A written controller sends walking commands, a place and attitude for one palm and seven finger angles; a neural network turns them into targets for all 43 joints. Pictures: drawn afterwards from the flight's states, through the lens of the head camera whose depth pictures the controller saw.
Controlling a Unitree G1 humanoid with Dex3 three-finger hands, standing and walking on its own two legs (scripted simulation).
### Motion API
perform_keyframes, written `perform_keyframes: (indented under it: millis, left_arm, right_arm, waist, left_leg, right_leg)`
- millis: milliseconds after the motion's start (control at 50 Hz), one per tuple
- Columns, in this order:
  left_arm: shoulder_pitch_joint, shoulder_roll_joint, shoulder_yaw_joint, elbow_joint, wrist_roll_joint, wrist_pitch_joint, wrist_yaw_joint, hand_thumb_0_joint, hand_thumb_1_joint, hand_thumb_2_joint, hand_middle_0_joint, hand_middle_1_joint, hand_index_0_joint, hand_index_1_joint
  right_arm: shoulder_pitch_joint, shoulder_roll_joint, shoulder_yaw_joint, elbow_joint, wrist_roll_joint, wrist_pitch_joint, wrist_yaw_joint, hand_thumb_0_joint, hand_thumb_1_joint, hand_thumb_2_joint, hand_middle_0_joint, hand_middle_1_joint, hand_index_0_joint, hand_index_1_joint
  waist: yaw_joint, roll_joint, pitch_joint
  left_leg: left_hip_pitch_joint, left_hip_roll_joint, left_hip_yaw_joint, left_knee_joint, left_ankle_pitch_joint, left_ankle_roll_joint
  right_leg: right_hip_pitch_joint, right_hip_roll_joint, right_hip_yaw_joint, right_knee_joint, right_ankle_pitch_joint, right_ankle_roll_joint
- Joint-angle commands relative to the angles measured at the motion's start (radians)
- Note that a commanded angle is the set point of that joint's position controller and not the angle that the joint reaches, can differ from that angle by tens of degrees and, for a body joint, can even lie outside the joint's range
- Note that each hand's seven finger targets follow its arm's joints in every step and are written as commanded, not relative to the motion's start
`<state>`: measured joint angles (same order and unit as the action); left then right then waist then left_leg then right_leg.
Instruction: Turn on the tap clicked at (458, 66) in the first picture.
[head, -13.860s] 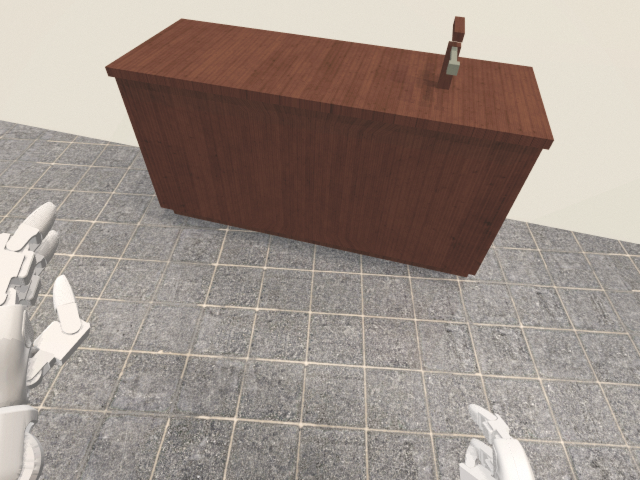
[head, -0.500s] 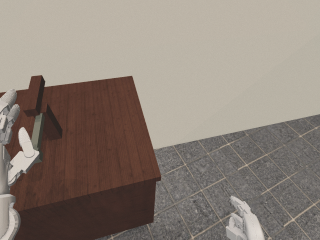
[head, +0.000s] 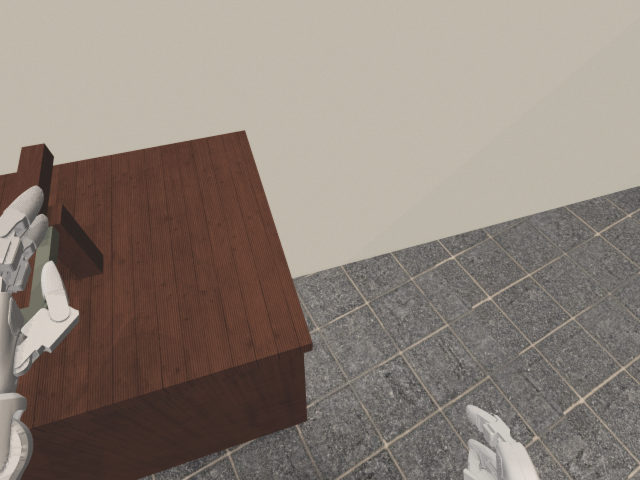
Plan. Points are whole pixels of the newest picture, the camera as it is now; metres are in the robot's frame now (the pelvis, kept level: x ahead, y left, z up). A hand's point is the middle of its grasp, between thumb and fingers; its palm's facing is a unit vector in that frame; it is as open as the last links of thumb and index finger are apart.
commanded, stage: look again from close up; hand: left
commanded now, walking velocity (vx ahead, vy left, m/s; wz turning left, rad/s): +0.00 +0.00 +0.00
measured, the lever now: (39, 320) +0.26 +0.34 +0.05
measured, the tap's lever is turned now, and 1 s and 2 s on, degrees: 0 0 0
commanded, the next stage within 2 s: shuffle to correct the standing spot in 0.34 s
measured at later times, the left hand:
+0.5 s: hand (24, 312) +0.23 +0.29 +0.14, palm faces +0.39 -0.84 -0.37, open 7.4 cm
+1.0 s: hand (32, 387) +0.17 +0.24 +0.16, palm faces +0.34 -0.85 -0.41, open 7.4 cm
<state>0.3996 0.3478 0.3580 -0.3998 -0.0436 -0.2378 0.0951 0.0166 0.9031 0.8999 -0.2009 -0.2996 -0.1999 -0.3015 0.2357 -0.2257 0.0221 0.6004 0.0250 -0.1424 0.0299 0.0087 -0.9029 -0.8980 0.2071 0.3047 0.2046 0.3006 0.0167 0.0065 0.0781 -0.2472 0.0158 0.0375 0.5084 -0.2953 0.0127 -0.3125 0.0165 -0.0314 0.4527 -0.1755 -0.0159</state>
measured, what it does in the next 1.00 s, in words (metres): stands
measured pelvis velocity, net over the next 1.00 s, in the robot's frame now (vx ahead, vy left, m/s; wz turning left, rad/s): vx -0.04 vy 0.01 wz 0.02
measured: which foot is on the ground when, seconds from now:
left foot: down 0.00-1.00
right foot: down 0.00-1.00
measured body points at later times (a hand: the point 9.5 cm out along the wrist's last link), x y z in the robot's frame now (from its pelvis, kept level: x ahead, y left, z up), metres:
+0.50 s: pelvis +0.02 +0.04 +0.00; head +0.05 +0.06 +0.45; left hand +0.21 +0.34 +0.16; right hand +0.22 -0.17 -0.07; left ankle -0.02 +0.11 -0.74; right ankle +0.04 -0.11 -0.74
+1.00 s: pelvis -0.04 +0.01 -0.01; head +0.01 +0.02 +0.44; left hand +0.14 +0.29 +0.18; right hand +0.14 -0.22 -0.09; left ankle -0.02 +0.11 -0.74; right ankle +0.04 -0.11 -0.74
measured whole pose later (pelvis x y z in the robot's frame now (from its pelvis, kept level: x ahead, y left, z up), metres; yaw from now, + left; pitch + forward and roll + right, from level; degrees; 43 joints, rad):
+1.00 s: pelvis -0.04 +0.01 -0.01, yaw +1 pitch +1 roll -1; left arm 0.50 0.36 0.38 -0.59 -0.06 -0.27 0.08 0.02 0.89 0.90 -0.21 -0.30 -0.21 -0.30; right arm 0.20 -0.20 0.01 0.54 0.01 -0.09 -0.02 0.01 -0.90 -0.90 0.21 0.30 0.20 0.30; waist 0.02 -0.02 0.11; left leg -0.37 0.01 0.02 0.63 -0.28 0.02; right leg -0.40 0.00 -0.05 0.52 -0.14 -0.02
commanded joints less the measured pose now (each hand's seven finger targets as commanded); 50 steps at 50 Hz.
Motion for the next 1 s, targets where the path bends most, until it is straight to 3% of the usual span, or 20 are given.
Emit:
perform_keyframes:
  millis: [0,20,40,100,120,160,240,300,380,420,440,500,520,540,660,760,860,920,940,980]
  left_arm:
    - [-0.064,0.27,0.188,-0.386,0.013,-0.065,0.033,0.0,0.9,0.9,-0.2,-0.3,-0.2,-0.3]
    - [-0.103,0.367,0.264,-0.437,0.018,-0.07,0.047,0.0,0.9,0.9,-0.2,-0.3,-0.2,-0.3]
    - [-0.076,0.295,0.22,-0.433,0.012,-0.071,0.045,0.0,0.9,0.9,-0.2,-0.3,-0.2,-0.3]
    - [-0.031,0.282,0.22,-0.437,0.003,-0.062,0.054,0.0,0.9,0.9,-0.2,-0.3,-0.2,-0.3]
    - [-0.019,0.297,0.235,-0.433,0.004,-0.061,0.052,0.0,0.9,0.9,-0.2,-0.3,-0.2,-0.3]
    - [0.008,0.254,0.206,-0.433,-0.001,-0.07,0.043,0.0,0.9,0.9,-0.2,-0.3,-0.2,-0.3]
    - [0.119,0.152,0.144,-0.277,-0.004,-0.048,0.024,0.0,0.9,0.9,-0.2,-0.3,-0.2,-0.3]
    - [0.091,0.144,0.126,-0.201,-0.001,-0.03,0.013,0.0,0.9,0.9,-0.2,-0.3,-0.2,-0.3]
    - [0.002,0.156,0.106,-0.229,0.004,-0.026,0.008,0.0,0.9,0.9,-0.2,-0.3,-0.2,-0.3]
    - [-0.086,0.196,0.116,-0.318,0.009,-0.03,0.012,0.0,0.9,0.9,-0.2,-0.3,-0.2,-0.3]
    - [-0.106,0.172,0.093,-0.34,0.006,-0.032,0.012,0.0,0.9,0.9,-0.2,-0.3,-0.2,-0.3]
    - [-0.125,0.188,0.094,-0.421,0.004,-0.03,0.021,0.0,0.9,0.9,-0.2,-0.3,-0.2,-0.3]
    - [-0.13,0.225,0.128,-0.451,0.01,-0.033,0.026,0.0,0.9,0.9,-0.2,-0.3,-0.2,-0.3]
    - [-0.112,0.194,0.106,-0.456,0.007,-0.038,0.024,0.0,0.9,0.9,-0.2,-0.3,-0.2,-0.3]
    - [0.026,0.174,0.141,-0.368,-0.002,-0.051,0.009,0.0,0.9,0.9,-0.2,-0.3,-0.2,-0.3]
    - [0.055,0.152,0.141,-0.295,-0.012,-0.061,-0.008,0.0,0.9,0.9,-0.2,-0.3,-0.2,-0.3]
    - [0.058,0.166,0.146,-0.378,-0.027,-0.086,-0.005,0.0,0.9,0.9,-0.2,-0.3,-0.2,-0.3]
    - [0.059,0.218,0.192,-0.431,-0.031,-0.104,0.012,0.0,0.9,0.9,-0.2,-0.3,-0.2,-0.3]
    - [0.055,0.188,0.165,-0.462,-0.034,-0.113,0.013,0.0,0.9,0.9,-0.2,-0.3,-0.2,-0.3]
    - [0.072,0.206,0.189,-0.457,-0.034,-0.125,0.022,0.0,0.9,0.9,-0.2,-0.3,-0.2,-0.3]
  right_arm:
    - [-0.118,-0.109,-0.053,-0.166,-0.016,-0.055,-0.03,0.0,-0.9,-0.9,0.2,0.3,0.2,0.3]
    - [-0.133,-0.117,-0.05,-0.163,-0.022,-0.05,-0.038,0.0,-0.9,-0.9,0.2,0.3,0.2,0.3]
    - [-0.137,-0.099,-0.048,-0.171,-0.021,-0.049,-0.044,0.0,-0.9,-0.9,0.2,0.3,0.2,0.3]
    - [-0.122,-0.103,-0.054,-0.177,-0.016,-0.046,-0.048,0.0,-0.9,-0.9,0.2,0.3,0.2,0.3]
    - [-0.124,-0.103,-0.055,-0.174,-0.017,-0.044,-0.048,0.0,-0.9,-0.9,0.2,0.3,0.2,0.3]
    - [-0.111,-0.107,-0.058,-0.175,-0.019,-0.042,-0.043,0.0,-0.9,-0.9,0.2,0.3,0.2,0.3]
    - [-0.087,-0.115,-0.073,-0.151,-0.015,-0.019,-0.03,0.0,-0.9,-0.9,0.2,0.3,0.2,0.3]
    - [-0.099,-0.119,-0.078,-0.148,-0.011,0.003,-0.031,0.0,-0.9,-0.9,0.2,0.3,0.2,0.3]
    - [-0.114,-0.111,-0.067,-0.171,-0.014,0.018,-0.044,0.0,-0.9,-0.9,0.2,0.3,0.2,0.3]
    - [-0.133,-0.105,-0.058,-0.181,-0.017,0.016,-0.052,0.0,-0.9,-0.9,0.2,0.3,0.2,0.3]
    - [-0.132,-0.096,-0.051,-0.193,-0.02,0.012,-0.056,0.0,-0.9,-0.9,0.2,0.3,0.2,0.3]
    - [-0.124,-0.088,-0.042,-0.211,-0.022,-0.006,-0.058,0.0,-0.9,-0.9,0.2,0.3,0.2,0.3]
    - [-0.122,-0.092,-0.046,-0.206,-0.027,-0.008,-0.059,0.0,-0.9,-0.9,0.2,0.3,0.2,0.3]
    - [-0.116,-0.081,-0.04,-0.21,-0.029,-0.01,-0.056,0.0,-0.9,-0.9,0.2,0.3,0.2,0.3]
    - [-0.087,-0.088,-0.053,-0.206,-0.03,0.0,-0.04,0.0,-0.9,-0.9,0.2,0.3,0.2,0.3]
    - [-0.086,-0.089,-0.062,-0.211,-0.024,0.017,-0.041,0.0,-0.9,-0.9,0.2,0.3,0.2,0.3]
    - [-0.088,-0.086,-0.06,-0.23,-0.016,0.012,-0.054,0.0,-0.9,-0.9,0.2,0.3,0.2,0.3]
    - [-0.083,-0.08,-0.058,-0.212,-0.021,0.001,-0.063,0.0,-0.9,-0.9,0.2,0.3,0.2,0.3]
    - [-0.078,-0.071,-0.056,-0.212,-0.021,-0.003,-0.064,0.0,-0.9,-0.9,0.2,0.3,0.2,0.3]
    - [-0.083,-0.07,-0.06,-0.203,-0.023,-0.013,-0.07,0.0,-0.9,-0.9,0.2,0.3,0.2,0.3]
  waist:
    - [0.006,-0.041,-0.221]
    - [0.005,0.03,-0.219]
    - [0.0,0.09,-0.225]
    - [0.003,0.198,-0.262]
    - [-0.001,0.199,-0.272]
    - [-0.004,0.172,-0.284]
    - [-0.012,0.023,-0.248]
    - [-0.016,-0.022,-0.202]
    - [-0.014,-0.014,-0.187]
    - [-0.013,0.06,-0.189]
    - [-0.01,0.08,-0.19]
    - [-0.003,0.142,-0.205]
    - [0.0,0.177,-0.226]
    - [-0.001,0.186,-0.229]
    - [0.001,0.15,-0.216]
    - [0.002,0.078,-0.178]
    - [0.008,-0.012,-0.233]
    - [0.005,-0.041,-0.243]
    - [0.001,-0.033,-0.251]
    - [-0.001,-0.018,-0.228]
  left_leg:
    - [0.005,0.018,-0.052,-0.071,0.095,0.008]
    - [-0.004,0.029,-0.071,-0.087,0.11,0.006]
    - [-0.016,0.04,-0.075,-0.098,0.142,0.009]
    - [-0.012,0.05,-0.07,-0.079,0.291,0.002]
    - [0.012,0.053,-0.076,-0.065,0.362,-0.003]
    - [0.04,0.055,-0.072,-0.047,0.438,-0.009]
    - [0.057,0.072,-0.077,-0.062,0.505,-0.018]
    - [0.042,0.086,-0.081,-0.095,0.426,-0.015]
    - [0.048,0.09,-0.087,-0.123,0.383,-0.012]
    - [0.055,0.087,-0.089,-0.133,0.377,-0.016]
    - [0.047,0.089,-0.094,-0.137,0.387,-0.017]
    - [0.061,0.103,-0.103,-0.11,0.506,-0.023]
    - [0.07,0.11,-0.11,-0.103,0.565,-0.028]
    - [0.081,0.119,-0.115,-0.096,0.621,-0.032]
    - [0.093,0.172,-0.13,-0.071,0.736,-0.034]
    - [0.002,0.185,-0.126,-0.053,0.615,-0.017]
    - [-0.077,0.104,-0.106,0.038,0.211,-0.008]
    - [-0.084,0.057,-0.112,0.075,-0.016,-0.007]
    - [-0.082,0.052,-0.116,0.07,-0.067,-0.003]
    - [-0.092,0.053,-0.13,0.047,-0.148,0.009]
  right_leg:
    - [0.191,-0.117,0.132,-0.101,0.049,-0.016]
    - [0.207,-0.109,0.123,-0.072,0.094,-0.016]
    - [0.234,-0.101,0.099,-0.045,0.143,-0.014]
    - [0.298,-0.085,0.067,-0.001,0.278,-0.012]
    - [0.292,-0.085,0.061,0.007,0.316,-0.014]
    - [0.29,-0.081,0.045,0.006,0.359,-0.016]
    - [0.259,-0.067,0.017,-0.003,0.379,-0.005]
    - [0.224,-0.065,0.02,-0.024,0.321,0.007]
    - [0.215,-0.067,0.023,-0.027,0.284,0.008]
    - [0.218,-0.07,0.026,-0.014,0.28,0.007]
    - [0.22,-0.068,0.019,-0.016,0.27,0.008]
    - [0.223,-0.064,0.019,-0.002,0.297,0.008]
    - [0.229,-0.06,0.018,0.017,0.297,0.006]
    - [0.213,-0.059,0.01,0.021,0.266,0.004]
    - [0.158,-0.051,-0.005,0.014,0.165,-0.002]
    - [0.168,-0.069,0.013,0.011,0.218,-0.015]
    - [0.153,-0.158,0.138,0.01,0.338,-0.069]
    - [0.059,-0.222,0.224,-0.04,0.187,-0.103]
    - [0.037,-0.232,0.225,-0.056,0.112,-0.106]
    - [-0.017,-0.224,0.229,-0.08,-0.023,-0.096]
